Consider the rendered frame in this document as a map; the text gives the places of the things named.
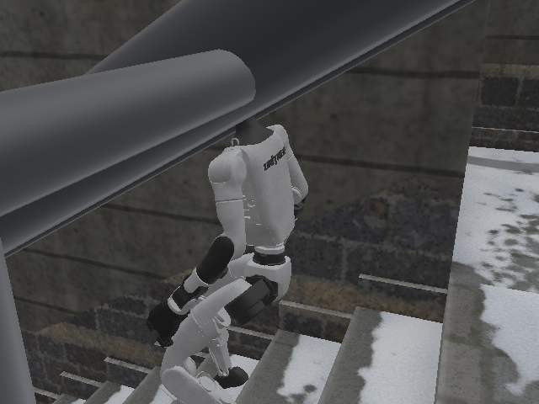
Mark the robot left thigh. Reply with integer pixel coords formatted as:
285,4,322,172
160,279,270,380

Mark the robot right forearm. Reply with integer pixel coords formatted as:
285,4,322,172
282,197,306,245

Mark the left robot hand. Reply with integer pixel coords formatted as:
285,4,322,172
146,301,190,348

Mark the right robot upper arm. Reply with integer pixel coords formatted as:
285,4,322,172
266,125,308,205

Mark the right robot shin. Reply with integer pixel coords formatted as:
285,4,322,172
190,308,232,376

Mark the left robot upper arm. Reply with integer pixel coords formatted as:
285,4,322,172
208,149,247,261

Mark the robot left forearm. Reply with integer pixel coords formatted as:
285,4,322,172
168,237,234,315

